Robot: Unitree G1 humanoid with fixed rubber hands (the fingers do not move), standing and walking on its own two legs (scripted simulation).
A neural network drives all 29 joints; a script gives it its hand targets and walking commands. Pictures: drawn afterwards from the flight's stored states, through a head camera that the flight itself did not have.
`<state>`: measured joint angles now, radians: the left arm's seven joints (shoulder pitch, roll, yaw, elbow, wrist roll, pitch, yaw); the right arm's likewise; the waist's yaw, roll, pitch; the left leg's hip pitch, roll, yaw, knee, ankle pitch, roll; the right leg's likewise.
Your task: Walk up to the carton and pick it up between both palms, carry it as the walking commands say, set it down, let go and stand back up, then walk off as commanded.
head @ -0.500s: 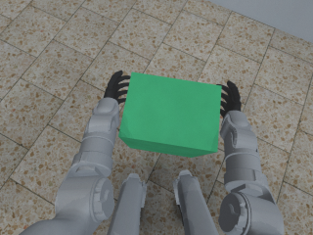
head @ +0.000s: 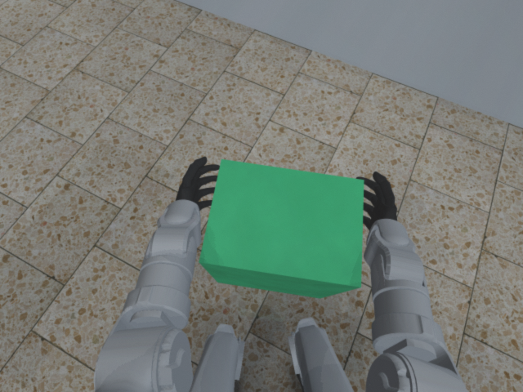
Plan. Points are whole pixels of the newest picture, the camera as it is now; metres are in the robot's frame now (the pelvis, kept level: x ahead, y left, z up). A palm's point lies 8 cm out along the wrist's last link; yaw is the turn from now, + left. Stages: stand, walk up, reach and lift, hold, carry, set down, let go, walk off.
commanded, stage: reach and lift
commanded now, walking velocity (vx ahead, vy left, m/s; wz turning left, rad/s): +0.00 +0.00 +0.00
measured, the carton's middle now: (278, 239) +0.37 -0.03 -0.13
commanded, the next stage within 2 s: none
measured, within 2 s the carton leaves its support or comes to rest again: neither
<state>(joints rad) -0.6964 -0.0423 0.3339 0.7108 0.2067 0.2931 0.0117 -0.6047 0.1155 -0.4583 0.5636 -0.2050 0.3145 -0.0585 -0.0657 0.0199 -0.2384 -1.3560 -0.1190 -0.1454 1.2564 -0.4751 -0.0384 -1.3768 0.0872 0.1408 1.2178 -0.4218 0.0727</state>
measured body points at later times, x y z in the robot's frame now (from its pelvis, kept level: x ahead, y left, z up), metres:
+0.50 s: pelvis +0.02 +0.00 +0.07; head +0.14 +0.00 +0.50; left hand +0.41 +0.12 +0.02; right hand +0.37 -0.19 +0.02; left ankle +0.05 +0.13 -0.61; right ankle +0.07 -0.15 -0.61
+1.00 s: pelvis +0.04 +0.00 +0.11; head +0.10 +0.01 +0.56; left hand +0.39 +0.12 +0.09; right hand +0.35 -0.19 +0.10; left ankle +0.05 +0.13 -0.61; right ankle +0.07 -0.15 -0.61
